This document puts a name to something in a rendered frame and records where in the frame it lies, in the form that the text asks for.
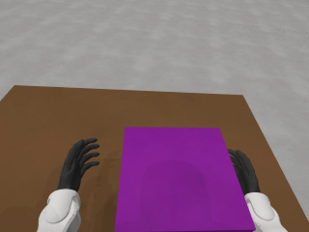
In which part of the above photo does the robot left forearm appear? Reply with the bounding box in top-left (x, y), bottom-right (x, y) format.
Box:
top-left (37, 188), bottom-right (81, 232)

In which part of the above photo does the robot left hand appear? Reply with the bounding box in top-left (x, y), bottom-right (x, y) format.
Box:
top-left (57, 138), bottom-right (99, 192)

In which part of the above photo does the robot right forearm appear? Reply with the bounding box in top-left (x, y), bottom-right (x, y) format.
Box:
top-left (244, 192), bottom-right (288, 232)

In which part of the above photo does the pedestal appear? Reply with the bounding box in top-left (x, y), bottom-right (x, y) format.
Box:
top-left (0, 85), bottom-right (309, 232)

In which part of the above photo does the carton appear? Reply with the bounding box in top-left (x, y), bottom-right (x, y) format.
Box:
top-left (114, 127), bottom-right (256, 232)

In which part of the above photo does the robot right hand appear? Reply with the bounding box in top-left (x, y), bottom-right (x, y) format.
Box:
top-left (227, 149), bottom-right (261, 195)

